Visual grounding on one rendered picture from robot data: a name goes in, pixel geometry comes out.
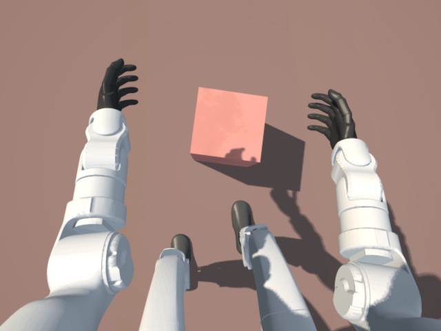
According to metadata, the left robot upper arm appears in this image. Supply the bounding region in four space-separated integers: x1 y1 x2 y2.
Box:
0 231 134 331

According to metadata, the right robot forearm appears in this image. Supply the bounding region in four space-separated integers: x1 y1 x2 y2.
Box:
331 138 422 317

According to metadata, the robot left hand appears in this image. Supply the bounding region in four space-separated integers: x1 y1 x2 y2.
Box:
97 59 139 111

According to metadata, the robot right shin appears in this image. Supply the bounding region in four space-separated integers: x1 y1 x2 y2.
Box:
239 224 275 238

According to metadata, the robot right foot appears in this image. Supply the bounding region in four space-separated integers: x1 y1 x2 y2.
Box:
232 201 252 254

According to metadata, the robot right hand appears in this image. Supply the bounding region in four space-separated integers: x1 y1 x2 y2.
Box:
307 89 357 150

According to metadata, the right robot upper arm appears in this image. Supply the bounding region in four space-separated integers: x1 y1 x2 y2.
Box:
333 261 441 331

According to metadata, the carton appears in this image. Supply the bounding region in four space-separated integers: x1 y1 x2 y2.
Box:
190 87 268 167

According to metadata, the left robot forearm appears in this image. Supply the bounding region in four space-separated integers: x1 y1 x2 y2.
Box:
47 108 131 289

